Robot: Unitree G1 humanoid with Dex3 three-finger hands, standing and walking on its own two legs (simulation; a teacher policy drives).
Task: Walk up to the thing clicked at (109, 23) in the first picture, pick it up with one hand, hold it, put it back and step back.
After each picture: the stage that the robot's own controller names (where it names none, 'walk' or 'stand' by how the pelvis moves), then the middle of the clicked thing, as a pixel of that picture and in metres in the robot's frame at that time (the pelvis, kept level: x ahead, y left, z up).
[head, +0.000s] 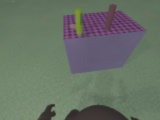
stand; (109, 18) +1.02 -0.14 +0.11
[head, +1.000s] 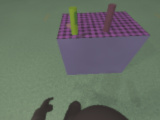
walk; (108, 19) +0.91 -0.10 +0.14
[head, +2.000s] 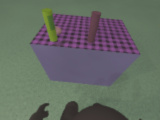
walk; (93, 28) +0.69 +0.06 +0.15
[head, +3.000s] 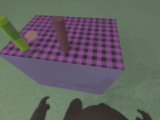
stand; (62, 37) +0.50 +0.25 +0.15
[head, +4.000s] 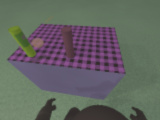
stand; (68, 44) +0.50 +0.22 +0.12
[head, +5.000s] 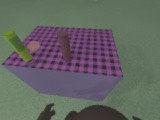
stand; (65, 48) +0.47 +0.23 +0.11
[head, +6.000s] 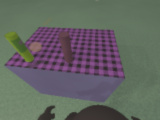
stand; (66, 49) +0.47 +0.21 +0.11
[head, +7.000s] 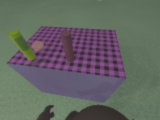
stand; (68, 48) +0.48 +0.21 +0.11
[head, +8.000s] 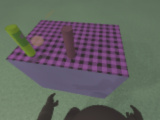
rise first; (69, 44) +0.48 +0.20 +0.12
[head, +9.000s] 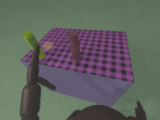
rise first; (75, 48) +0.48 +0.19 +0.12
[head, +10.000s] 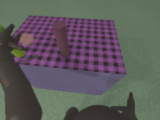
go down; (63, 42) +0.48 +0.18 +0.13
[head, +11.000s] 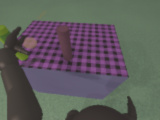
go down; (65, 45) +0.47 +0.19 +0.14
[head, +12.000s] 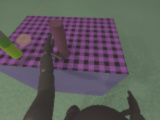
close in; (61, 42) +0.46 +0.20 +0.16
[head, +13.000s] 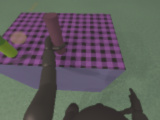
lift; (56, 37) +0.50 +0.21 +0.16
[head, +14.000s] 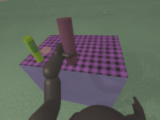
lift; (68, 43) +0.35 +0.15 +0.29
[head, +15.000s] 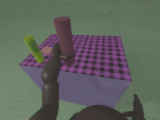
hold; (66, 44) +0.33 +0.16 +0.29
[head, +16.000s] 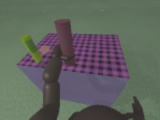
hold; (66, 45) +0.34 +0.17 +0.28
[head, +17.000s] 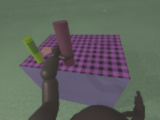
hold; (65, 46) +0.35 +0.17 +0.28
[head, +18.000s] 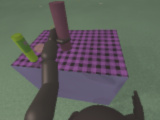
crouch; (62, 29) +0.44 +0.19 +0.31
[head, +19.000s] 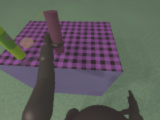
lower; (55, 34) +0.50 +0.22 +0.20
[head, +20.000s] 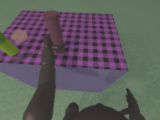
lower; (56, 36) +0.49 +0.22 +0.17
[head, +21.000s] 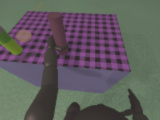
lower; (59, 37) +0.48 +0.20 +0.17
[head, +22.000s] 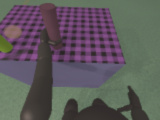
lower; (53, 30) +0.52 +0.20 +0.18
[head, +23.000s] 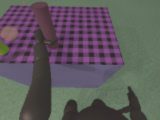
rest; (48, 30) +0.52 +0.23 +0.18
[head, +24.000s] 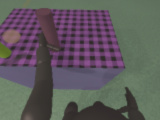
withdraw; (51, 34) +0.50 +0.23 +0.17
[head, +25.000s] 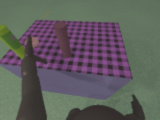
sink last; (64, 42) +0.48 +0.20 +0.15
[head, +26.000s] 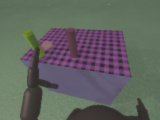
stand; (72, 44) +0.53 +0.22 +0.13
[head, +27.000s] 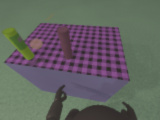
stand; (66, 45) +0.48 +0.22 +0.12
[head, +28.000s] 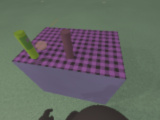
stand; (68, 46) +0.51 +0.23 +0.11
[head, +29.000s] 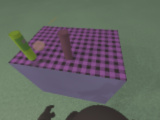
stand; (66, 46) +0.49 +0.23 +0.11
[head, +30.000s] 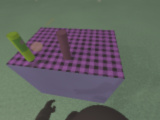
stand; (64, 47) +0.49 +0.24 +0.11
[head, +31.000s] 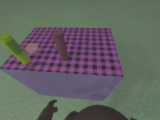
stand; (61, 47) +0.47 +0.25 +0.11
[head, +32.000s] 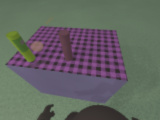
stand; (66, 47) +0.48 +0.23 +0.11
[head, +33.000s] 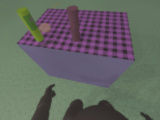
walk; (74, 26) +0.63 +0.17 +0.14
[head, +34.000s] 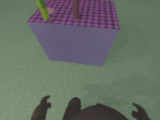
walk; (76, 5) +0.97 +0.25 +0.14
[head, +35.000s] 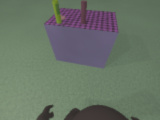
stand; (83, 13) +1.13 +0.21 +0.12
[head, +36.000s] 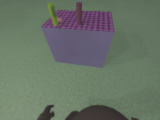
stand; (79, 14) +1.13 +0.22 +0.11
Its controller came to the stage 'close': yes
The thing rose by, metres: 0.21
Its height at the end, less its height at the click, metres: +0.00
